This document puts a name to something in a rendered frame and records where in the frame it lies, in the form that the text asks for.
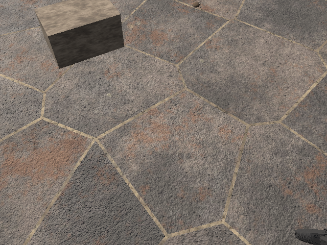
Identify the robot right hand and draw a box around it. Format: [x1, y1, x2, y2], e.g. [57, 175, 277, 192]
[295, 229, 327, 245]

